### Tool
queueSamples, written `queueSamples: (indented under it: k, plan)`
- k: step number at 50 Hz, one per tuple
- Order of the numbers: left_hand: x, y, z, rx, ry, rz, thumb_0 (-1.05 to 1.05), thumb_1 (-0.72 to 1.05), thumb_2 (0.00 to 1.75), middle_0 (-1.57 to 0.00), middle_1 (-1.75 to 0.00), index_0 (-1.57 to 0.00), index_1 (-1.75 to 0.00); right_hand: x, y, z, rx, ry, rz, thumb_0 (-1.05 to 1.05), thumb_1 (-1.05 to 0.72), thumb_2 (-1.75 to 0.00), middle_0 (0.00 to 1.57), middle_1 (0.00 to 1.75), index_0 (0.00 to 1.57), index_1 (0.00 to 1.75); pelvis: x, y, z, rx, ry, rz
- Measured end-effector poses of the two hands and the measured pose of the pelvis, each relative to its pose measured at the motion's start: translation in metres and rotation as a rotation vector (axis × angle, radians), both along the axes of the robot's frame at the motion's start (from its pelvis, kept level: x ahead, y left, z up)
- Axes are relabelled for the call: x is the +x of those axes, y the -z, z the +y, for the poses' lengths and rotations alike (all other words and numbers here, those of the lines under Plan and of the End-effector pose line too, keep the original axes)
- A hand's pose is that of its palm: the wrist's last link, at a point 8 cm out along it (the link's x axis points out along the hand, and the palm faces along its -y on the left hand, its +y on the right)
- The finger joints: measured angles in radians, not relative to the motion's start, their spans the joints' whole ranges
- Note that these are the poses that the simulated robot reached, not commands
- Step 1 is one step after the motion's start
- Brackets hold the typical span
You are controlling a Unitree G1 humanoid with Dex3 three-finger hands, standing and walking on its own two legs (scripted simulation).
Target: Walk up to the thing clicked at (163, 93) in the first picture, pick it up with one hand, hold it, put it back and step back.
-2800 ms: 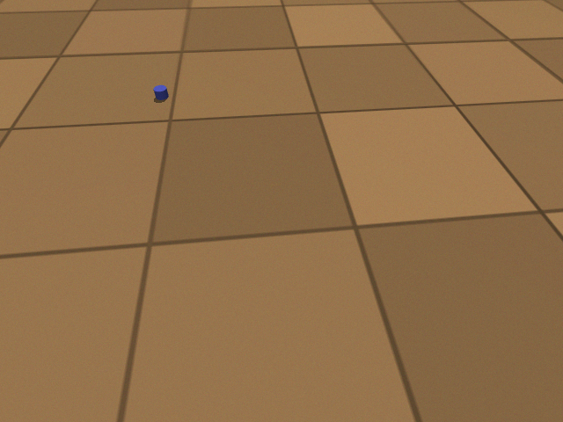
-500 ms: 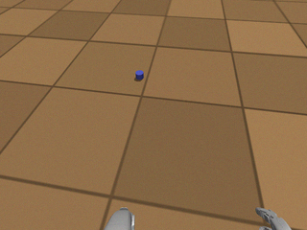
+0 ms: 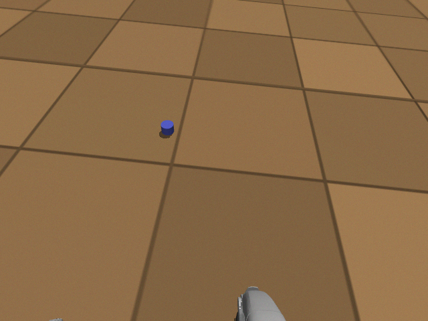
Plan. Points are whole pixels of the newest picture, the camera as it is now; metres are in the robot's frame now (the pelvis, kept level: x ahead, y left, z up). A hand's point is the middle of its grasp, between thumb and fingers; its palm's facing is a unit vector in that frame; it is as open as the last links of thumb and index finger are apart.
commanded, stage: walk up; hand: left
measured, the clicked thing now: (167, 127) +1.34 +0.21 -0.74
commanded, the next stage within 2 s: none
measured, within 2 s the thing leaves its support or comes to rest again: neither
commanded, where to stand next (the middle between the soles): +0.95 -0.04 m, yaw +1 degrees
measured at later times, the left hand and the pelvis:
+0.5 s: hand (113, 256) +0.27 +0.21 -0.12, palm faces +0.01 -0.92 -0.40, open 7.4 cm; pelvis +0.23 -0.07 +0.00, yaw +1 degrees
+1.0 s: hand (115, 188) +0.47 +0.25 -0.15, palm faces -0.02 -0.95 -0.32, open 7.4 cm; pelvis +0.43 -0.03 +0.00, yaw +1 degrees
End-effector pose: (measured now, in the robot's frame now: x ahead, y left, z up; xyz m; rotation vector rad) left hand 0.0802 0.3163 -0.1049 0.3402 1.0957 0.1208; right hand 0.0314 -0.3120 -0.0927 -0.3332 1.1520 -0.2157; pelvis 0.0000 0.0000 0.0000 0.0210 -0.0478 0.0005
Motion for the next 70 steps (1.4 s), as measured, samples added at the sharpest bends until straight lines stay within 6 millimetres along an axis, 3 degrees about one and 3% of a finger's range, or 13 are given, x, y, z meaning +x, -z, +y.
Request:
queueSamples:
  k: [5,8,11,16,23,31,38,44,50,56,61,64,70]
  plan:
    - [0.08,-0.005,-0.022,0.034,0.048,-0.02,0.0,0.91,0.9,-0.2,-0.3,-0.2,-0.3,0.031,0.022,-0.031,0.012,0.046,0.042,0.0,-0.9,-0.9,0.21,0.3,0.21,0.3,0.055,0.011,-0.022,0.027,0.013,0.007]
    - [0.127,-0.005,-0.041,0.062,0.046,-0.054,0.01,0.91,0.9,-0.2,-0.3,-0.2,-0.3,0.06,0.043,-0.054,0.016,0.06,0.058,0.0,-0.9,-0.9,0.21,0.3,0.21,0.3,0.092,0.023,-0.039,0.009,0.014,0.01]
    - [0.16,-0.014,-0.06,0.069,0.038,-0.119,0.0,0.91,0.9,-0.21,-0.3,-0.2,-0.3,0.097,0.052,-0.063,0.035,0.04,0.071,0.0,-0.91,-0.9,0.2,0.3,0.2,0.3,0.119,0.023,-0.053,0.005,0.001,-0.004]
    - [0.175,-0.033,-0.076,0.07,-0.019,-0.127,0.0,0.9,0.9,-0.21,-0.3,-0.2,-0.3,0.169,0.039,-0.066,0.073,-0.006,0.017,0.01,-0.91,-0.9,0.2,0.3,0.2,0.3,0.159,0.004,-0.064,0.021,0.008,-0.019]
    - [0.178,-0.03,-0.072,0.08,-0.069,-0.031,0.0,0.9,0.9,-0.21,-0.3,-0.21,-0.3,0.248,0.023,-0.071,0.069,-0.043,-0.035,0.0,-0.91,-0.9,0.2,0.3,0.2,0.3,0.211,-0.003,-0.068,-0.02,-0.001,-0.022]
    - [0.203,-0.001,-0.046,0.059,-0.143,0.054,0.01,0.9,0.9,-0.21,-0.3,-0.2,-0.3,0.334,0.015,-0.055,0.023,-0.113,0.009,0.0,-0.91,-0.9,0.2,0.3,0.2,0.3,0.28,0.008,-0.054,-0.063,-0.039,-0.01]
    - [0.256,0.033,-0.025,0.016,-0.161,0.13,0.01,0.9,0.9,-0.21,-0.3,-0.2,-0.3,0.424,0.007,-0.022,-0.029,-0.154,-0.096,0.0,-0.91,-0.9,0.2,0.3,0.2,0.3,0.343,0.021,-0.025,-0.042,-0.04,-0.01]
    - [0.328,0.021,-0.023,-0.017,-0.101,0.076,0.01,0.9,0.9,-0.21,-0.3,-0.2,-0.3,0.449,-0.011,-0.01,-0.022,-0.104,-0.12,0.0,-0.91,-0.9,0.21,0.3,0.21,0.3,0.384,0.005,-0.019,-0.036,-0.041,-0.024]
    - [0.383,0.008,-0.022,-0.001,-0.074,0.062,0.0,0.91,0.9,-0.21,-0.3,-0.2,-0.3,0.463,-0.009,-0.021,-0.011,-0.071,-0.077,0.0,-0.9,-0.9,0.21,0.3,0.21,0.3,0.427,0.0,-0.025,-0.012,-0.021,-0.023]
    - [0.443,-0.006,-0.036,0.046,-0.052,0.066,0.01,0.91,0.9,-0.21,-0.3,-0.2,-0.3,0.483,0.012,-0.049,0.015,-0.028,-0.014,0.0,-0.9,-0.9,0.21,0.3,0.21,0.3,0.475,0.004,-0.044,0.018,-0.012,-0.007]
    - [0.5,-0.011,-0.061,0.104,-0.045,0.007,0.01,0.9,0.9,-0.21,-0.3,-0.2,-0.3,0.517,0.045,-0.078,0.036,-0.014,0.034,0.0,-0.9,-0.9,0.21,0.3,0.21,0.3,0.518,0.019,-0.07,-0.004,-0.014,-0.007]
    - [0.521,-0.019,-0.076,0.109,-0.058,-0.043,0.0,0.9,0.9,-0.21,-0.3,-0.2,-0.3,0.544,0.05,-0.082,0.056,-0.038,0.056,0.0,-0.91,-0.9,0.2,0.3,0.2,0.3,0.537,0.016,-0.08,0.014,-0.019,-0.016]
    - [0.537,-0.034,-0.092,0.103,-0.082,-0.025,0.0,0.9,0.9,-0.21,-0.3,-0.2,-0.3,0.601,0.038,-0.086,0.085,-0.056,0.011,0.0,-0.91,-0.9,0.2,0.3,0.2,0.3,0.572,0.0,-0.086,0.012,-0.009,-0.02]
